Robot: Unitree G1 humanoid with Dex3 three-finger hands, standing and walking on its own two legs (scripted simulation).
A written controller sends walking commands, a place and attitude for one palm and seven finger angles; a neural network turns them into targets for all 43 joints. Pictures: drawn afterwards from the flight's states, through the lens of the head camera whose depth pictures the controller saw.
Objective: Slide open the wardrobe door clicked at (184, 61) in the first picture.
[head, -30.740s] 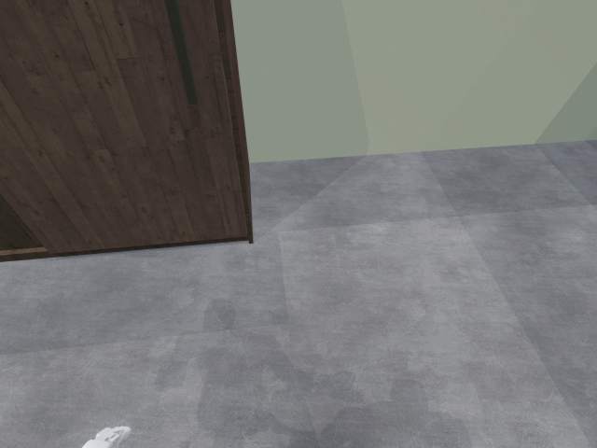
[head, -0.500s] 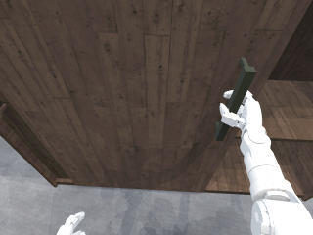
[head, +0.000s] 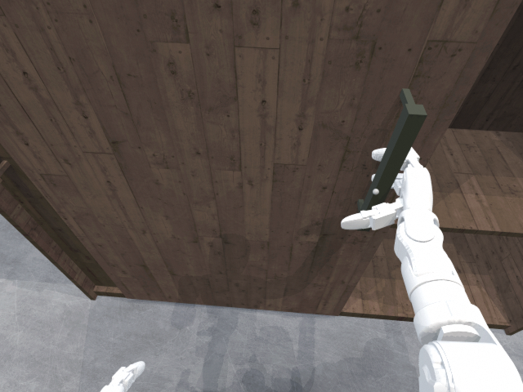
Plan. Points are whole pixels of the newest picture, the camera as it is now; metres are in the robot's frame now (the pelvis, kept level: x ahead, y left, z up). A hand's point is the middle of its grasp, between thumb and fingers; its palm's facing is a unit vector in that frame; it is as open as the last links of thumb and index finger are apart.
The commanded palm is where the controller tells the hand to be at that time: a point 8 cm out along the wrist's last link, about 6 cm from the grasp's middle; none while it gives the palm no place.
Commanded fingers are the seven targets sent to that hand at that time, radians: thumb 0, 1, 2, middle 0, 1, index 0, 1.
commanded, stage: slip the hand off the handle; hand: right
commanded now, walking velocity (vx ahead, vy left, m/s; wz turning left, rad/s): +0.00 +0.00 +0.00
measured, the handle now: (381, 169) +0.47 -0.16 +0.09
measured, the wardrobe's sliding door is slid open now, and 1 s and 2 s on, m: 0.64 0.64 0.64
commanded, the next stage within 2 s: draw the hand back to the body in 1.34 s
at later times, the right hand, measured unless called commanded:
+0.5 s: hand (416, 200) +0.42 -0.21 +0.07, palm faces +0.21 +0.95 -0.24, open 14.3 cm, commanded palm +0.38 -0.25 +0.09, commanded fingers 0.00 0.55 -0.20 0.25 1.15 0.25 1.15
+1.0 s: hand (428, 231) +0.36 -0.22 +0.07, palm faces +0.19 +0.96 -0.22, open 14.7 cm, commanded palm +0.32 -0.26 +0.09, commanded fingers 0.00 0.55 -0.20 0.25 1.15 0.25 1.15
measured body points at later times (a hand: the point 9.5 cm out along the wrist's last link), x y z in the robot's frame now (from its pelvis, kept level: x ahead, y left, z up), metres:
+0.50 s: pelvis +0.00 +0.00 +0.00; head +0.03 -0.01 +0.45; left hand +0.10 +0.26 -0.11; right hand +0.40 -0.26 +0.09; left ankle +0.03 +0.13 -0.73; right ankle +0.02 -0.12 -0.73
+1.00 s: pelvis +0.01 +0.00 -0.01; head +0.03 +0.00 +0.44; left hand +0.15 +0.24 -0.11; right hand +0.34 -0.27 +0.08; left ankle +0.03 +0.13 -0.73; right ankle +0.02 -0.12 -0.73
